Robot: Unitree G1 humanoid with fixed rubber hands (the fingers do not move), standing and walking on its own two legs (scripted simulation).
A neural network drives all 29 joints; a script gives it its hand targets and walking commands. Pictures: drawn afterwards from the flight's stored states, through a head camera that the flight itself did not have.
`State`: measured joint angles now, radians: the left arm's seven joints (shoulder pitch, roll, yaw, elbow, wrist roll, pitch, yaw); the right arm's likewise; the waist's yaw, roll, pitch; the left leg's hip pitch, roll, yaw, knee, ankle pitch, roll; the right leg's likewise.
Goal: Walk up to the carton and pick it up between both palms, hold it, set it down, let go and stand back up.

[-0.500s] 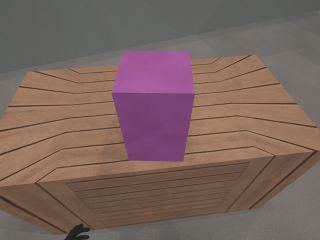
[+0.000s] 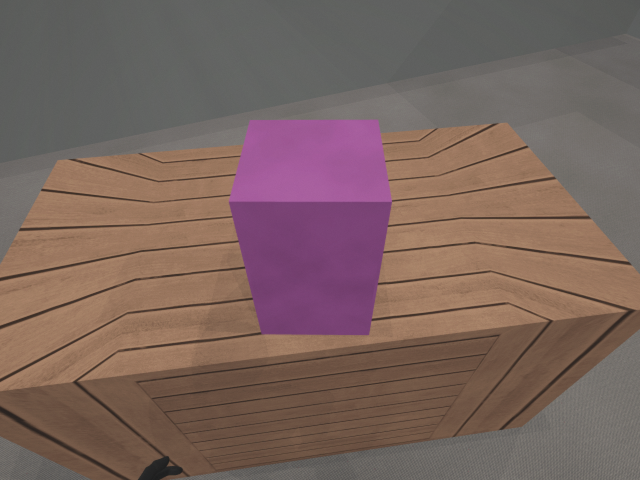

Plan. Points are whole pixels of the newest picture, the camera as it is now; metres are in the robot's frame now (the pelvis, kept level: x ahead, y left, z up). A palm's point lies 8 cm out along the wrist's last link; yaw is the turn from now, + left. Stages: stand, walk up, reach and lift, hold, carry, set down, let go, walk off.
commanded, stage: walk up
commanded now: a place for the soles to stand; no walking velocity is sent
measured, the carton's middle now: (314, 236) +0.46 +0.02 +0.05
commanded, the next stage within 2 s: none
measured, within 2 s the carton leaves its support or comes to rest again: neither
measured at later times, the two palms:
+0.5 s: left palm out of the picture +0.10 +0.25 -0.11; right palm out of the picture +0.06 -0.27 -0.11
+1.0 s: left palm out of the picture +0.03 +0.30 -0.12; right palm out of the picture +0.08 -0.23 -0.10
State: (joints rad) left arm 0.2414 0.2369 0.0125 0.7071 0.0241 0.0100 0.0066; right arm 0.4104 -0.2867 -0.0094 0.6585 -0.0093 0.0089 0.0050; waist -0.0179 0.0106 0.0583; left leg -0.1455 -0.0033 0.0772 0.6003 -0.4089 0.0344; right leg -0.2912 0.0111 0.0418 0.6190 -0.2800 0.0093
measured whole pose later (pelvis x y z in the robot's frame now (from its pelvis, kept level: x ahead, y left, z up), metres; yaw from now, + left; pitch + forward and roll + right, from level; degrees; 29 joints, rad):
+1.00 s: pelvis -0.01 +0.03 +0.00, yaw +4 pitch -3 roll -2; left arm 0.32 0.26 0.03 0.77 0.02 0.02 0.00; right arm 0.33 -0.26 -0.03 0.66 -0.01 0.03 -0.01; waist 0.00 0.01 0.07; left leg -0.35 0.01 0.01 0.63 -0.23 0.03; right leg -0.22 0.01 -0.02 0.58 -0.29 0.01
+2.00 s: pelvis +0.03 +0.01 +0.01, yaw +8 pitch -2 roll +0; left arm 0.30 0.26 -0.01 0.77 0.00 0.01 0.00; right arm 0.31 -0.25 0.00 0.73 -0.01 0.00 -0.01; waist 0.00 0.00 0.04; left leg -0.28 -0.01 -0.05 0.56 -0.25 0.00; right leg -0.14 0.00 -0.08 0.52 -0.36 -0.02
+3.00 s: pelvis +0.03 +0.03 +0.02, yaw +2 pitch -3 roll +0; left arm 0.20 0.21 -0.01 0.49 -0.08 0.04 0.03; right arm 0.20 -0.15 -0.05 0.61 -0.01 -0.19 0.01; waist 0.03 -0.02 0.03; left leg -0.13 0.00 0.07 0.35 -0.16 0.01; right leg -0.05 0.00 0.04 0.37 -0.25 0.00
